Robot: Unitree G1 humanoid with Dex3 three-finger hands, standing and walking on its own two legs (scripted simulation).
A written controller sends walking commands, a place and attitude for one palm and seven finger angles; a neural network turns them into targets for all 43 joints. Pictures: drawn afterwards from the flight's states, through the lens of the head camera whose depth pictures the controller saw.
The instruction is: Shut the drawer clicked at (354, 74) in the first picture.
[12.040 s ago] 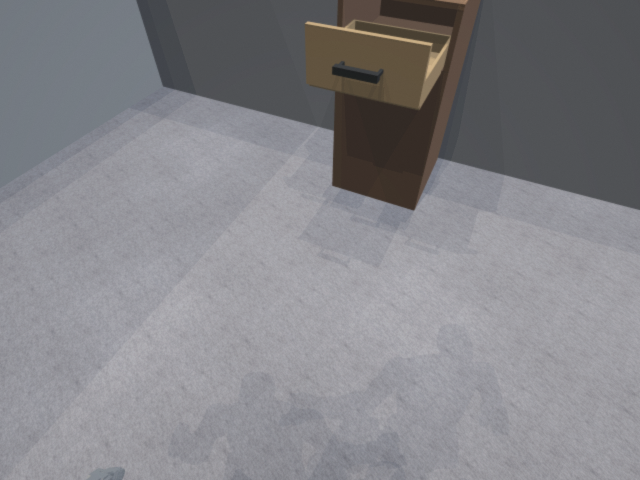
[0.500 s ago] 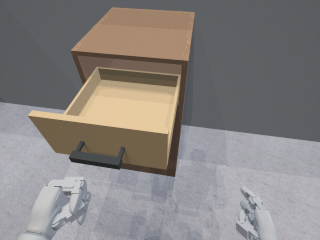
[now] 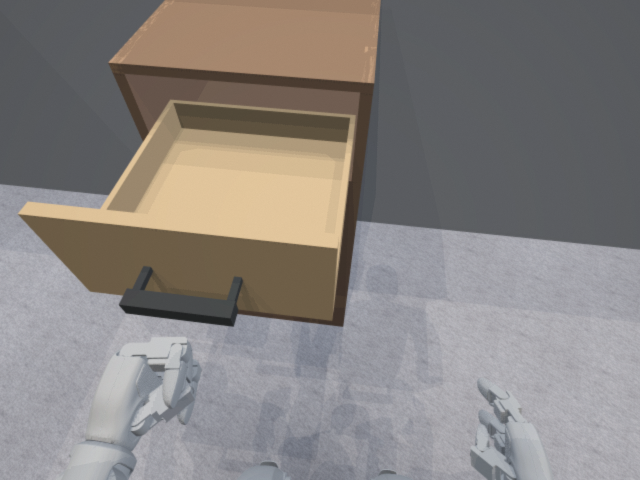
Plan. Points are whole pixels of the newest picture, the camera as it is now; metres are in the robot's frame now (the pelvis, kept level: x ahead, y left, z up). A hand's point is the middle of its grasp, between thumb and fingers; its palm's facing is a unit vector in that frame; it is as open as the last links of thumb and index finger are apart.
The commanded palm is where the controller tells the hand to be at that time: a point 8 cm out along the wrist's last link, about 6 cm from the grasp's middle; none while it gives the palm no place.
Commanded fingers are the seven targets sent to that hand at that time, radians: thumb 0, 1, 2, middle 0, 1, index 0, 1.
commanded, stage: bring the fist close to the handle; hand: left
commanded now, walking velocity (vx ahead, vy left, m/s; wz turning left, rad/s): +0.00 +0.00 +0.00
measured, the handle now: (185, 293) +0.33 +0.19 +0.04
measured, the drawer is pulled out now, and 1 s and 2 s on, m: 0.30 0.30 0.18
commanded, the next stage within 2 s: push the drawer shut in 0.60 s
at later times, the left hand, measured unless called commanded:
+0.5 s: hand (200, 376) +0.23 +0.15 +0.03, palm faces -0.10 -0.99 -0.06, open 3.2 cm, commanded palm +0.22 +0.21 +0.04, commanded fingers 0.00 0.90 0.90 -1.40 -1.60 -1.40 -1.60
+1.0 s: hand (212, 359) +0.25 +0.14 +0.03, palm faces -0.11 -0.99 -0.07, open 3.1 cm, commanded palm +0.25 +0.20 +0.04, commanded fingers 0.00 0.90 0.90 -1.40 -1.60 -1.40 -1.60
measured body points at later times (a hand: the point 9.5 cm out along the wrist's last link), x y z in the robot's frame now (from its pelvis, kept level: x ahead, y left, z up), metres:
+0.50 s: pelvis -0.01 +0.00 -0.02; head +0.06 +0.00 +0.43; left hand +0.23 +0.20 +0.04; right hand +0.16 -0.24 -0.10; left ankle +0.01 +0.11 -0.68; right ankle +0.00 -0.11 -0.68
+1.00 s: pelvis -0.01 +0.00 -0.02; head +0.06 -0.01 +0.43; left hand +0.25 +0.19 +0.04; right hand +0.17 -0.24 -0.10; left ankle +0.01 +0.11 -0.68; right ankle +0.00 -0.11 -0.68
